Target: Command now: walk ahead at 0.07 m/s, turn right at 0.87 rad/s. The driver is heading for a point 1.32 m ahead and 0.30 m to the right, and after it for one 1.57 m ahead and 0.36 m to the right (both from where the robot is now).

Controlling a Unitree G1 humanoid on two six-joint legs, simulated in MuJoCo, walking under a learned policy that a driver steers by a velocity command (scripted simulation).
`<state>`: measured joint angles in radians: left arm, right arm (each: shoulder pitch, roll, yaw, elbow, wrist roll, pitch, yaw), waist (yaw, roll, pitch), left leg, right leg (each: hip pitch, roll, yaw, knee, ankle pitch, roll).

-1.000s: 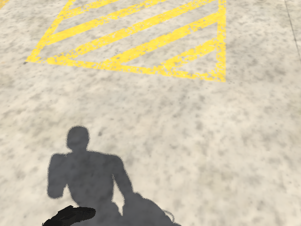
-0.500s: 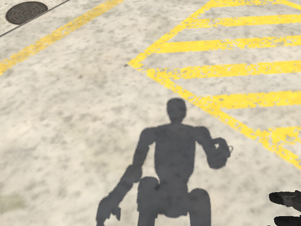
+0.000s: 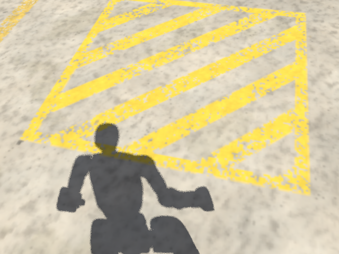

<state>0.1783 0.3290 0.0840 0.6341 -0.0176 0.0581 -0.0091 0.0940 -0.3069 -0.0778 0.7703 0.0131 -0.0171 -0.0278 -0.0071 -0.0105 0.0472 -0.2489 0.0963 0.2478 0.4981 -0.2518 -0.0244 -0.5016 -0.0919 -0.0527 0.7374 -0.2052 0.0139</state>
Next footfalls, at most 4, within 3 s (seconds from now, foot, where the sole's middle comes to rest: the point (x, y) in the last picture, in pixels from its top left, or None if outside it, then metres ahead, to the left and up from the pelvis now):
0.02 right None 0.11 -0.12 -0.77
0.44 left None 0.19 0.08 -0.77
0.82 right None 0.01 -0.12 -0.77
1.24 left None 0.16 0.10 -0.77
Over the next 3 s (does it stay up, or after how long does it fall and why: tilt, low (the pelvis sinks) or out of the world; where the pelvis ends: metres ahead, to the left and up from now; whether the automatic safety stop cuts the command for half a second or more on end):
stays up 0.46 -0.22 -0.03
